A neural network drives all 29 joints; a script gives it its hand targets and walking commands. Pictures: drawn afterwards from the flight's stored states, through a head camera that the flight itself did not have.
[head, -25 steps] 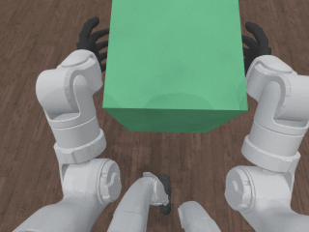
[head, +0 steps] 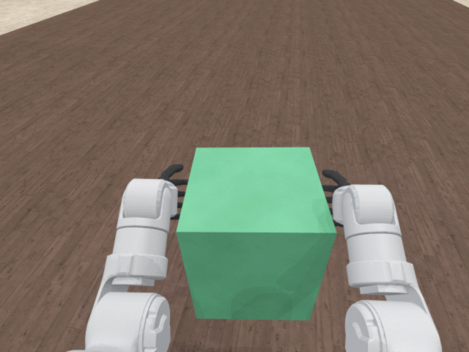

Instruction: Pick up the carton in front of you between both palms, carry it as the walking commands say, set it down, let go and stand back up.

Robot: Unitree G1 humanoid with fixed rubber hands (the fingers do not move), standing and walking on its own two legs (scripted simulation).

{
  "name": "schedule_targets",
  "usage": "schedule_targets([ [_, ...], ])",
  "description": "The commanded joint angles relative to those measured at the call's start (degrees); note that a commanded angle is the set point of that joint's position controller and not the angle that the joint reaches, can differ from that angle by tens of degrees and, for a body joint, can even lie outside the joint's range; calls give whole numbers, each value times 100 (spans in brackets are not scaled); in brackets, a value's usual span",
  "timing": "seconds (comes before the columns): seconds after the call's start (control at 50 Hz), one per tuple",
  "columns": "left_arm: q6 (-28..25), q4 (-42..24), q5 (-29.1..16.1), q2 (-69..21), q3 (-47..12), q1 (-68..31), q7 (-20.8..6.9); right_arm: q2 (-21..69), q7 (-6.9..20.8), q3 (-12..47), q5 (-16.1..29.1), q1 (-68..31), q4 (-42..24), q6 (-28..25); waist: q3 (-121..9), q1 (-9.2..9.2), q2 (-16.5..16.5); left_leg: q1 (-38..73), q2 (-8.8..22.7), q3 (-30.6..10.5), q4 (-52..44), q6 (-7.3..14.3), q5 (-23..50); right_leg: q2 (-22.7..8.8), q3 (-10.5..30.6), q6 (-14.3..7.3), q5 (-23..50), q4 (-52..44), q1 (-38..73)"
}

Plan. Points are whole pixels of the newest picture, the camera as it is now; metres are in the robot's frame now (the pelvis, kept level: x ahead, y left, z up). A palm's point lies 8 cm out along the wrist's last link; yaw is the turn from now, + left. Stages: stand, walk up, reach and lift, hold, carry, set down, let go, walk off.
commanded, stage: carry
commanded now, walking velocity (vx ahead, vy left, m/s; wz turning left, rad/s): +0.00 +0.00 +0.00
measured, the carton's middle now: (252, 233) +0.34 +0.02 +0.05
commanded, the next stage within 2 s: none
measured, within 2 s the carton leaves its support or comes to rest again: neither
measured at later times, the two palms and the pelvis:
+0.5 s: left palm (185, 207) +0.31 +0.14 +0.14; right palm (375, 230) +0.31 -0.16 +0.13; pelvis -0.04 -0.01 +0.00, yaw +0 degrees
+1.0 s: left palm (194, 219) +0.29 +0.12 +0.13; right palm (390, 237) +0.29 -0.18 +0.13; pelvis -0.06 -0.03 +0.00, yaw +0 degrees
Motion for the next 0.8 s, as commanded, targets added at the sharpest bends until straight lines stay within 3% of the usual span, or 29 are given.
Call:
schedule_targets([
  [0.0,-260,-868,-3095,-7274,-3375,-4837,-1435,5837,1131,2631,2409,-4432,-1304,-237,-2135,-271,1038,1501,884,-563,-668,359,2975,35,-58,-18,693,-209,46],
  [0.08,-161,-840,-3130,-7119,-3266,-4431,-1308,5585,914,2769,2382,-4136,-1599,-111,-2418,-280,900,1695,858,-664,-663,417,3224,93,-126,43,485,-92,12],
  [0.14,-135,-627,-2952,-7076,-3138,-4075,-1305,5660,944,2889,2385,-3973,-1519,-48,-2490,-287,924,1695,896,-726,-664,452,3340,115,-150,33,341,-95,-11],
  [0.3,-147,-805,-2593,-6829,-3051,-3977,-1186,6116,1093,3378,2834,-4483,-1675,-55,-2207,-275,599,826,656,-555,-869,315,1550,-2,-87,-47,684,-239,320],
  [0.4,-145,-823,-2431,-6599,-2996,-3832,-1157,6245,1155,3437,2939,-4442,-1514,-62,-2039,-284,285,599,574,-416,-738,219,1187,-122,45,-184,841,-383,241],
  [0.52,-154,-874,-2427,-6494,-2984,-3931,-1193,6335,1175,3359,2942,-4423,-1337,-76,-1833,-290,65,526,525,-346,-754,113,646,-219,239,-316,438,-692,-46],
  [0.78,-149,-976,-2568,-6541,-3033,-4071,-1227,6314,1131,3194,2839,-4255,-1200,-71,-1860,-283,175,695,572,-305,-809,3,822,-175,260,-368,382,-753,-215],
])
